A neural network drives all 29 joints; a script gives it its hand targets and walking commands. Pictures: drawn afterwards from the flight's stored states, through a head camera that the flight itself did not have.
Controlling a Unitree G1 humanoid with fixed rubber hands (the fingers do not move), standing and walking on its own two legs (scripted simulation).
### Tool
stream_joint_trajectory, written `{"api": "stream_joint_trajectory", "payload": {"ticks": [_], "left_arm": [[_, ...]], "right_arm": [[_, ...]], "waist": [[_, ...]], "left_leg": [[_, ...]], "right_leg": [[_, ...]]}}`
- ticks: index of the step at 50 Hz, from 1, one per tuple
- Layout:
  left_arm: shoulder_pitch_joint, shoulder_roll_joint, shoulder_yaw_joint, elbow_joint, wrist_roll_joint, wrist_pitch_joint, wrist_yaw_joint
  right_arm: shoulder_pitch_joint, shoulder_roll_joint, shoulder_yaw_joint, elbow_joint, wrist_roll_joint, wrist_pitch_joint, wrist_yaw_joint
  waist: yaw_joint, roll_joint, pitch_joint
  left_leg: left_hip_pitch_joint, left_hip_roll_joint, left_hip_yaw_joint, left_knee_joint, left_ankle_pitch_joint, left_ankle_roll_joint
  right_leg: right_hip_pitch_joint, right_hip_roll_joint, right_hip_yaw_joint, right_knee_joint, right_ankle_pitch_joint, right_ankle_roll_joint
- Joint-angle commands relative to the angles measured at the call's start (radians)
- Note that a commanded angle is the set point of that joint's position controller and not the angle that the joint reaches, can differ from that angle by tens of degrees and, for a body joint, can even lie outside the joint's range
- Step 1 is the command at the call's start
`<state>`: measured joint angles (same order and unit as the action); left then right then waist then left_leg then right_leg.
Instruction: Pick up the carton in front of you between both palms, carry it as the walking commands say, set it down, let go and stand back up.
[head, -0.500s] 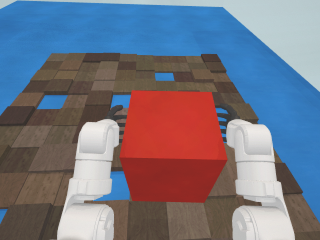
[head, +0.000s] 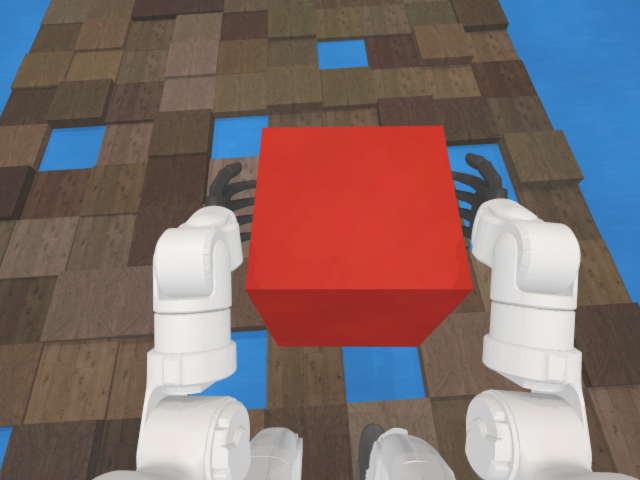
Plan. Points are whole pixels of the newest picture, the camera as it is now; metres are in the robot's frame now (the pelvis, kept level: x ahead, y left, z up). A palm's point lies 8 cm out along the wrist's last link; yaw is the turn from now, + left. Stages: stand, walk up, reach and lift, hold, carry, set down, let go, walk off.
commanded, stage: carry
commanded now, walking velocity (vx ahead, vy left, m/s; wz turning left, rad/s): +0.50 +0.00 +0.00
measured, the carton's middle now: (349, 250) +0.38 -0.01 -0.01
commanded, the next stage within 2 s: none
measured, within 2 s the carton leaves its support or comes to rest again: neither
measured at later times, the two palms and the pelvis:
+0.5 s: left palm (213, 50) +0.67 +0.20 +0.08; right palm (415, 47) +0.66 -0.10 +0.09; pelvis +0.34 +0.05 -0.01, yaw +0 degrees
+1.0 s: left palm out of the picture +0.99 +0.17 +0.12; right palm out of the picture +1.02 -0.13 +0.12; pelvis +0.63 +0.00 +0.02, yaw +2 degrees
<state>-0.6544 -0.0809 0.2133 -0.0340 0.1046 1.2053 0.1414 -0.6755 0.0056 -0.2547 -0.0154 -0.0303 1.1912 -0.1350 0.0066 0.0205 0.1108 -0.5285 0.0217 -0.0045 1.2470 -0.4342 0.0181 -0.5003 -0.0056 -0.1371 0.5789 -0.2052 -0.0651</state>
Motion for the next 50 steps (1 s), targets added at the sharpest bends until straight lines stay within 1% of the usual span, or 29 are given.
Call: {"api": "stream_joint_trajectory", "payload": {"ticks": [1,3,4,7,9,11,12,13,14,15,16,17,19,21,23,25,27,30,32,34,35,36,37,38,40,41,43,47,50], "left_arm": [[-0.804,-1.037,-0.736,-0.287,-0.491,-0.048,-0.209],[-0.796,-1.029,-0.769,-0.326,-0.517,-0.045,-0.218],[-0.775,-1.022,-0.779,-0.330,-0.522,-0.041,-0.225],[-0.661,-1.002,-0.794,-0.300,-0.514,-0.026,-0.251],[-0.575,-0.987,-0.794,-0.267,-0.491,-0.018,-0.266],[-0.508,-0.981,-0.795,-0.228,-0.473,-0.008,-0.276],[-0.484,-0.970,-0.793,-0.212,-0.463,-0.002,-0.281],[-0.462,-0.951,-0.790,-0.190,-0.450,0.005,-0.285],[-0.461,-0.964,-0.796,-0.162,-0.454,0.019,-0.286],[-0.435,-0.952,-0.776,-0.140,-0.457,0.030,-0.286],[-0.438,-0.963,-0.775,-0.150,-0.458,0.033,-0.288],[-0.479,-0.990,-0.779,-0.166,-0.467,0.030,-0.289],[-0.517,-1.028,-0.782,-0.193,-0.472,0.018,-0.285],[-0.523,-1.052,-0.800,-0.219,-0.476,0.007,-0.274],[-0.520,-1.050,-0.815,-0.237,-0.474,-0.004,-0.262],[-0.526,-1.017,-0.813,-0.238,-0.461,-0.013,-0.250],[-0.546,-0.967,-0.795,-0.213,-0.443,-0.017,-0.240],[-0.577,-0.902,-0.748,-0.130,-0.421,-0.020,-0.232],[-0.591,-0.890,-0.718,-0.070,-0.415,-0.021,-0.232],[-0.586,-0.899,-0.682,0.010,-0.419,-0.023,-0.236],[-0.580,-0.909,-0.665,0.037,-0.423,-0.026,-0.239],[-0.575,-0.919,-0.651,0.057,-0.429,-0.030,-0.246],[-0.614,-0.929,-0.644,0.067,-0.435,-0.041,-0.250],[-0.610,-0.974,-0.644,0.083,-0.458,-0.043,-0.256],[-0.718,-1.047,-0.662,0.003,-0.495,-0.053,-0.261],[-0.780,-1.078,-0.675,-0.039,-0.521,-0.054,-0.261],[-0.853,-1.103,-0.687,-0.105,-0.562,-0.051,-0.259],[-0.860,-1.082,-0.693,-0.167,-0.573,-0.030,-0.253],[-0.835,-1.028,-0.691,-0.191,-0.560,-0.007,-0.249]], "right_arm": [[-0.722,1.141,0.760,-0.176,0.428,-0.018,0.235],[-0.657,1.110,0.756,-0.202,0.386,-0.026,0.212],[-0.623,1.093,0.753,-0.211,0.365,-0.027,0.202],[-0.526,1.046,0.753,-0.230,0.311,-0.022,0.189],[-0.465,1.033,0.758,-0.229,0.293,-0.013,0.201],[-0.393,1.033,0.761,-0.214,0.283,0.000,0.225],[-0.364,1.018,0.760,-0.203,0.283,0.008,0.238],[-0.347,1.000,0.750,-0.186,0.285,0.020,0.252],[-0.347,0.973,0.739,-0.152,0.277,0.030,0.260],[-0.316,0.961,0.735,-0.104,0.276,0.038,0.266],[-0.295,0.987,0.737,-0.102,0.286,0.037,0.273],[-0.326,1.024,0.746,-0.140,0.306,0.035,0.281],[-0.416,1.073,0.778,-0.217,0.357,0.033,0.289],[-0.455,1.099,0.804,-0.255,0.389,0.026,0.295],[-0.458,1.090,0.819,-0.268,0.407,0.018,0.299],[-0.460,1.066,0.828,-0.250,0.420,0.011,0.300],[-0.495,1.034,0.833,-0.219,0.436,0.003,0.299],[-0.567,0.998,0.817,-0.142,0.446,-0.005,0.292],[-0.597,0.998,0.791,-0.080,0.444,-0.005,0.286],[-0.604,1.017,0.759,-0.006,0.439,-0.003,0.282],[-0.598,1.032,0.746,0.023,0.433,-0.004,0.280],[-0.603,1.052,0.731,0.050,0.421,-0.005,0.278],[-0.611,1.088,0.715,0.053,0.412,-0.005,0.279],[-0.638,1.092,0.705,0.073,0.410,-0.008,0.277],[-0.687,1.145,0.688,0.042,0.421,-0.018,0.269],[-0.708,1.156,0.681,0.023,0.421,-0.018,0.262],[-0.731,1.164,0.675,-0.024,0.417,-0.018,0.243],[-0.718,1.146,0.688,-0.085,0.399,-0.009,0.208],[-0.718,1.103,0.708,-0.136,0.391,0.006,0.191]], "waist": [[0.063,-0.099,-0.739],[0.055,-0.120,-0.722],[0.051,-0.136,-0.713],[0.043,-0.166,-0.672],[0.042,-0.176,-0.643],[-0.002,-0.108,-0.637],[-0.021,-0.059,-0.631],[-0.027,0.037,-0.633],[-0.003,0.223,-0.705],[-0.034,0.290,-0.757],[-0.048,0.253,-0.727],[-0.045,0.164,-0.672],[-0.030,0.087,-0.603],[-0.029,0.088,-0.596],[-0.047,0.136,-0.595],[-0.066,0.136,-0.569],[-0.063,0.105,-0.533],[-0.056,0.081,-0.433],[-0.043,0.143,-0.419],[0.010,0.134,-0.479],[0.059,0.093,-0.582],[0.084,-0.014,-0.699],[0.069,-0.333,-0.804],[0.061,-0.279,-0.802],[0.051,-0.101,-0.699],[0.036,-0.075,-0.670],[0.020,-0.077,-0.664],[0.028,-0.088,-0.655],[0.040,-0.134,-0.661]], "left_leg": [[-0.269,0.049,-0.043,-0.135,-0.001,-0.007],[-0.238,0.043,-0.016,-0.278,0.006,-0.018],[-0.206,0.042,-0.001,-0.370,0.074,-0.023],[0.018,-0.005,0.095,-0.683,0.391,-0.034],[0.146,-0.026,0.126,-0.833,0.550,-0.028],[0.388,-0.016,0.176,-0.954,0.728,-0.018],[0.528,0.004,0.190,-0.947,0.699,-0.024],[0.683,0.144,0.067,-0.841,0.887,-0.035],[0.970,0.358,-0.186,-0.646,1.307,0.049],[1.077,0.425,-0.359,-0.695,1.127,0.196],[1.000,0.411,-0.408,-0.781,0.807,0.215],[0.931,0.364,-0.365,-0.813,0.707,0.183],[0.796,0.327,-0.260,-0.870,0.731,0.153],[0.732,0.291,-0.160,-0.889,0.718,0.141],[0.748,0.259,-0.098,-0.885,0.723,0.145],[0.783,0.258,-0.106,-0.895,0.638,0.176],[0.775,0.255,-0.107,-0.894,0.587,0.193],[0.586,0.213,-0.020,-0.960,0.575,0.169],[0.517,0.205,0.052,-0.938,0.801,0.139],[0.522,0.182,0.128,-0.738,1.134,0.089],[0.477,0.144,0.170,-0.532,1.086,0.046],[0.264,0.088,0.139,-0.298,0.730,0.013],[-0.021,-0.097,0.095,0.033,-0.002,-0.027],[-0.093,-0.076,-0.050,0.187,-0.035,0.009],[-0.172,0.004,-0.045,0.181,0.016,0.036],[-0.173,0.030,-0.052,0.112,0.053,0.039],[-0.144,0.050,-0.037,0.011,0.077,0.035],[-0.137,0.052,0.016,-0.284,0.068,-0.001],[-0.152,0.054,0.034,-0.390,0.278,-0.011]], "right_leg": [[0.838,-0.298,0.388,-0.098,0.500,-0.158],[0.787,-0.289,0.338,-0.112,0.498,-0.168],[0.759,-0.274,0.296,-0.114,0.529,-0.161],[0.646,-0.179,0.121,-0.111,0.590,-0.079],[0.618,-0.161,0.083,-0.081,0.564,-0.043],[0.524,-0.126,0.021,0.078,0.508,0.002],[0.428,-0.100,0.011,0.181,0.409,0.029],[0.252,-0.083,0.020,0.338,0.074,0.052],[-0.015,-0.041,0.075,0.487,-0.340,0.075],[-0.216,0.013,0.103,0.704,-0.405,0.083],[-0.303,-0.013,0.128,0.742,-0.373,0.074],[-0.326,-0.042,0.132,0.701,-0.335,0.067],[-0.284,-0.079,0.118,0.591,-0.246,0.072],[-0.238,-0.070,0.092,0.576,-0.171,0.075],[-0.295,-0.065,0.071,0.595,-0.084,0.077],[-0.400,-0.075,0.064,0.622,-0.081,0.073],[-0.470,-0.089,0.070,0.598,-0.083,0.063],[-0.282,-0.071,0.020,0.293,-0.007,0.036],[-0.108,-0.010,-0.077,0.211,0.009,0.003],[0.112,0.071,-0.134,0.085,0.065,-0.024],[0.358,0.085,-0.140,-0.041,0.128,-0.029],[0.647,-0.102,0.146,-0.099,-0.015,-0.071],[0.853,-0.408,0.704,-0.188,0.120,-0.237],[0.834,-0.370,0.735,-0.199,0.195,-0.253],[0.707,-0.325,0.530,-0.145,0.314,-0.196],[0.651,-0.304,0.470,-0.162,0.292,-0.170],[0.601,-0.279,0.393,-0.191,0.222,-0.148],[0.599,-0.277,0.285,-0.228,0.313,-0.174],[0.674,-0.242,0.213,-0.181,0.463,-0.157]]}}
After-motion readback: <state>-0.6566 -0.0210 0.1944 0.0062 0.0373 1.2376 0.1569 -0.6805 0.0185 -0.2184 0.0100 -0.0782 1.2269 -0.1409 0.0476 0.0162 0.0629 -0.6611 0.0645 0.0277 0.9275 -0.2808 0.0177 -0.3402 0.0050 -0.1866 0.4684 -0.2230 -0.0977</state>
